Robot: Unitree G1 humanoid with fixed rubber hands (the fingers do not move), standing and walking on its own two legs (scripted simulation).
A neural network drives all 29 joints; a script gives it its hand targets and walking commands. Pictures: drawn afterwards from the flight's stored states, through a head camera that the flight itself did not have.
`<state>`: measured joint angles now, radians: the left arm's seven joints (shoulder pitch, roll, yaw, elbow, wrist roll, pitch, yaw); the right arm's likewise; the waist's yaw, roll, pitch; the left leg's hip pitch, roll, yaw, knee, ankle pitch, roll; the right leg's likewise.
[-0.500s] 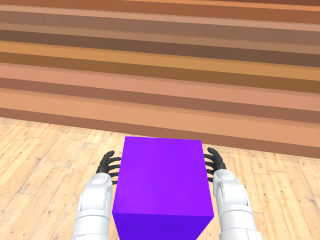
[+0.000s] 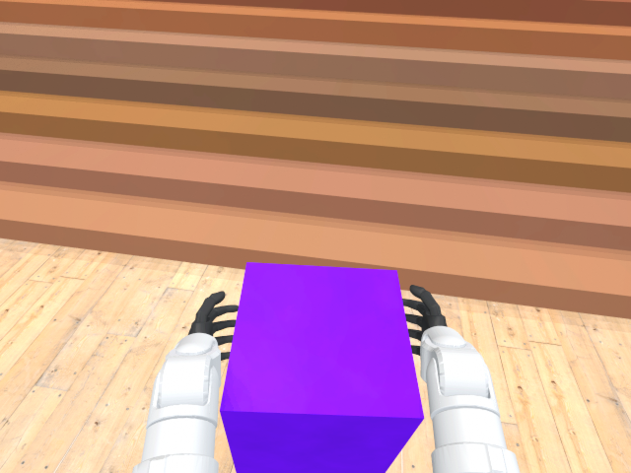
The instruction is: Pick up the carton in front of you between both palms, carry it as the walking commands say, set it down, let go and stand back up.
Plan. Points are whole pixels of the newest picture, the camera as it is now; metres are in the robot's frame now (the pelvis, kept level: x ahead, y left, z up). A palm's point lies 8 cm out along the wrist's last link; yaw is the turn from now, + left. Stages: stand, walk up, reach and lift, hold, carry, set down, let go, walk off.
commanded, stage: hold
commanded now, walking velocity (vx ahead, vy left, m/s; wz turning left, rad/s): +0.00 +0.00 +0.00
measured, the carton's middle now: (315, 375) +0.29 +0.00 -0.03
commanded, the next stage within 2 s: carry in 0.40 s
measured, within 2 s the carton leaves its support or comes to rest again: neither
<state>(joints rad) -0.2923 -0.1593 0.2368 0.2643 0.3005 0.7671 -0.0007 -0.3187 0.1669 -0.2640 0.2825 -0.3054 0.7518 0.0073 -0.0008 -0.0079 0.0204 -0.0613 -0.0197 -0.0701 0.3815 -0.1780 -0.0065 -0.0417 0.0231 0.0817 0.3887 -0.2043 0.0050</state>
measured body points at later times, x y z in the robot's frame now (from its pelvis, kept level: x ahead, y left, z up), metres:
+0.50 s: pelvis +0.01 +0.00 +0.00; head -0.03 +0.00 +0.44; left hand +0.32 +0.15 +0.05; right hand +0.32 -0.15 +0.05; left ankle +0.03 +0.12 -0.74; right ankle +0.02 -0.13 -0.74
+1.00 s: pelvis +0.20 +0.00 +0.00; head +0.19 +0.00 +0.45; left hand +0.48 +0.14 +0.07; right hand +0.47 -0.16 +0.07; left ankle +0.20 +0.09 -0.74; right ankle +0.12 -0.10 -0.68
